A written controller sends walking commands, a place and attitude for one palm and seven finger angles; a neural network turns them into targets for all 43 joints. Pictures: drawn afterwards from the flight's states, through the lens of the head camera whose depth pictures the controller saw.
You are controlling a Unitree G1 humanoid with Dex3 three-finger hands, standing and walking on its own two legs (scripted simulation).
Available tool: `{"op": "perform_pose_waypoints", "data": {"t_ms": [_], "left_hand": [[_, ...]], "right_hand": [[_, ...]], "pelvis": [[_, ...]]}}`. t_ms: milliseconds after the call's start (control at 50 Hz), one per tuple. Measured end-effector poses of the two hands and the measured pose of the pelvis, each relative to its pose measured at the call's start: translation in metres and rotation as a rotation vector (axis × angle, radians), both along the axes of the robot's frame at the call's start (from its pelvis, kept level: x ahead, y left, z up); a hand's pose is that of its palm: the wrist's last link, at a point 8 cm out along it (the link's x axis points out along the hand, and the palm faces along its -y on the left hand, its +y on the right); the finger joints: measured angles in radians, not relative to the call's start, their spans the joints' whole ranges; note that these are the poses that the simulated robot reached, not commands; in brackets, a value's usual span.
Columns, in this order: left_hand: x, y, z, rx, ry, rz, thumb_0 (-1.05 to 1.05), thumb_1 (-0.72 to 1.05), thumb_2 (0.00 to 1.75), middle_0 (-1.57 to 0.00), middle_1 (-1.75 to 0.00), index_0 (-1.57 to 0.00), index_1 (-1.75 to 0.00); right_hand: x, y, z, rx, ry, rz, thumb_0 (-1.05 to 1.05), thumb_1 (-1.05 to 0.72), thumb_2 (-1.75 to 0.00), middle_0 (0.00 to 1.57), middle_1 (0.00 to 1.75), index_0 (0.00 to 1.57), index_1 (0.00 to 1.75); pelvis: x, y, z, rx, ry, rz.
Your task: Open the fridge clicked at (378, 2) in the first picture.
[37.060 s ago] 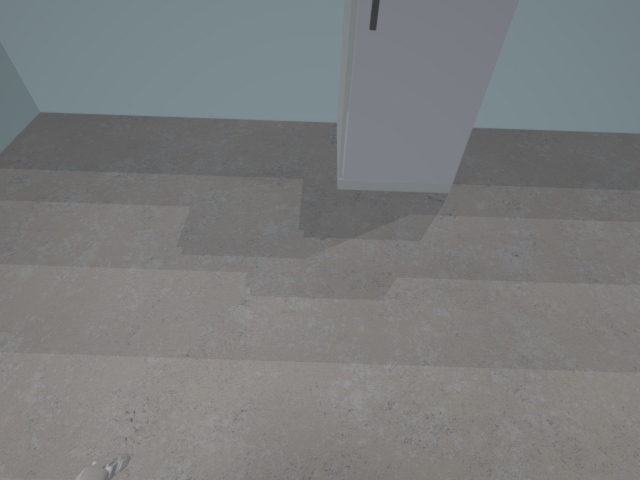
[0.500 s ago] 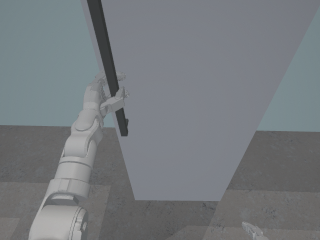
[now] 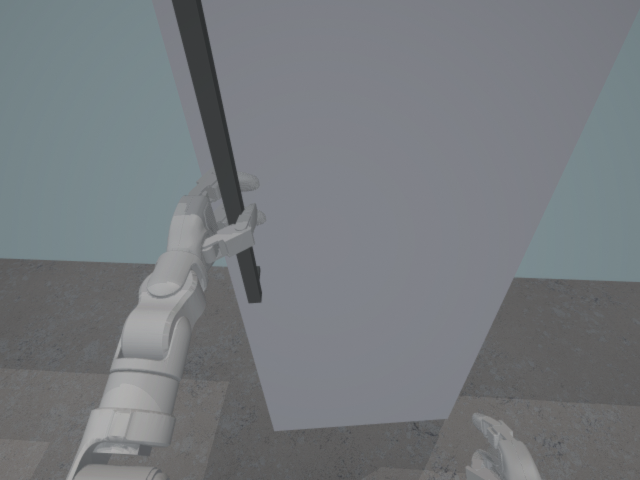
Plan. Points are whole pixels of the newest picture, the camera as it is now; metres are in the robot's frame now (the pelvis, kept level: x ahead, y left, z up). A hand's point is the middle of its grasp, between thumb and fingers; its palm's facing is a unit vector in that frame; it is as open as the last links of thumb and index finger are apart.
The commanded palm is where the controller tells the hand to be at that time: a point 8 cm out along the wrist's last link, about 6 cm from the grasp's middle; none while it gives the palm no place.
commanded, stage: pull the door a little, standing still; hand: left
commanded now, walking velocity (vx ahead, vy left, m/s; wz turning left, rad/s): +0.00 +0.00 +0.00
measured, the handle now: (228, 162) +0.42 +0.13 +0.23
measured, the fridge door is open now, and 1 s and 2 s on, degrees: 8 38 66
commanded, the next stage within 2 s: walk backward, drawing the door open in 0.04 s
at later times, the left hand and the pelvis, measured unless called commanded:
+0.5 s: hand (268, 322) +0.23 +0.06 +0.17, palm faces -0.15 -0.98 -0.14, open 6.4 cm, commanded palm +0.21 +0.12 +0.17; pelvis -0.04 +0.01 +0.00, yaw +0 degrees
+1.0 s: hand (338, 409) +0.15 +0.00 +0.16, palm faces +0.04 -0.98 -0.17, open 6.6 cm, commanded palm +0.12 +0.04 +0.17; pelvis -0.10 -0.12 -0.01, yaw +20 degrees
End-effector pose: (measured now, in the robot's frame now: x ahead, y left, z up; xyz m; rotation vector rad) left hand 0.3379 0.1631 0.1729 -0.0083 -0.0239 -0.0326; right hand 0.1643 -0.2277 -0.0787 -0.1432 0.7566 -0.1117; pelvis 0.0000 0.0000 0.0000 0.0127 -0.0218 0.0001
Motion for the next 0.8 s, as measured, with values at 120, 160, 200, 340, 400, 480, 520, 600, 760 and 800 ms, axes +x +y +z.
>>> {"op": "perform_pose_waypoints", "data": {"t_ms": [120, 160, 200, 340, 400, 480, 520, 600, 760, 800], "left_hand": [[-0.03, -0.006, -0.002, -0.002, -0.03, -0.028, 0.0, 0.72, 0.77, -0.37, -1.38, -0.32, -1.35], [-0.043, -0.01, -0.002, -0.001, -0.039, -0.041, 0.0, 0.71, 0.76, -0.37, -1.38, -0.31, -1.35], [-0.054, -0.014, 0.0, 0.065, -0.084, -0.053, 0.01, 0.71, 0.77, -0.38, -1.38, -0.31, -1.35], [-0.085, -0.026, -0.005, 0.113, -0.196, -0.082, -0.02, 0.66, 0.77, -0.43, -1.39, -0.3, -1.34], [-0.097, -0.031, -0.005, 0.116, -0.217, -0.107, -0.02, 0.66, 0.77, -0.44, -1.39, -0.29, -1.34], [-0.113, -0.04, -0.005, 0.123, -0.233, -0.134, -0.02, 0.66, 0.77, -0.45, -1.4, -0.28, -1.35], [-0.121, -0.044, -0.005, 0.124, -0.238, -0.14, -0.02, 0.66, 0.76, -0.45, -1.4, -0.28, -1.35], [-0.138, -0.055, -0.005, 0.133, -0.247, -0.134, -0.02, 0.66, 0.76, -0.46, -1.4, -0.28, -1.35], [-0.175, -0.083, -0.005, 0.142, -0.242, -0.061, -0.02, 0.66, 0.75, -0.46, -1.4, -0.27, -1.36], [-0.183, -0.09, -0.005, 0.145, -0.244, -0.049, -0.02, 0.65, 0.76, -0.46, -1.4, -0.28, -1.36]], "right_hand": [[0.002, 0.002, 0.005, 0.021, -0.029, 0.003, 0.02, -0.91, -0.9, 0.2, 0.3, 0.2, 0.3], [0.003, 0.003, 0.007, 0.028, -0.04, 0.005, 0.02, -0.91, -0.9, 0.2, 0.3, 0.2, 0.3], [0.005, 0.004, 0.008, 0.013, -0.046, 0.011, 0.02, -0.91, -0.9, 0.2, 0.3, 0.2, 0.3], [-0.004, 0.007, 0.001, -0.02, 0.02, 0.011, 0.02, -0.91, -0.9, 0.2, 0.3, 0.2, 0.3], [-0.015, 0.011, -0.003, -0.01, 0.044, 0.003, 0.02, -0.91, -0.9, 0.2, 0.3, 0.2, 0.3], [-0.034, 0.017, -0.008, 0.014, 0.063, -0.003, 0.02, -0.91, -0.9, 0.2, 0.3, 0.2, 0.3], [-0.044, 0.019, -0.011, 0.028, 0.07, -0.003, 0.02, -0.91, -0.9, 0.2, 0.3, 0.2, 0.3], [-0.063, 0.017, -0.02, 0.048, 0.088, 0.008, 0.02, -0.91, -0.9, 0.2, 0.3, 0.2, 0.3], [-0.079, -0.01, -0.037, 0.055, 0.15, 0.066, 0.02, -0.91, -0.9, 0.2, 0.3, 0.2, 0.3], [-0.078, -0.021, -0.036, 0.033, 0.151, 0.084, 0.02, -0.91, -0.9, 0.2, 0.3, 0.2, 0.3]], "pelvis": [[0.0, -0.001, 0.0, 0.002, -0.008, -0.011], [0.0, -0.001, 0.0, 0.002, -0.01, -0.014], [-0.002, 0.0, 0.0, -0.007, -0.01, -0.013], [-0.019, 0.005, 0.0, -0.017, 0.012, -0.003], [-0.027, 0.006, 0.0, -0.013, 0.015, -0.003], [-0.039, 0.006, 0.0, -0.006, 0.013, 0.004], [-0.045, 0.004, 0.0, 0.0, 0.013, 0.008], [-0.06, -0.007, -0.003, 0.012, 0.019, 0.04], [-0.084, -0.047, -0.004, 0.011, 0.028, 0.134], [-0.086, -0.057, -0.003, 0.019, 0.037, 0.166]]}}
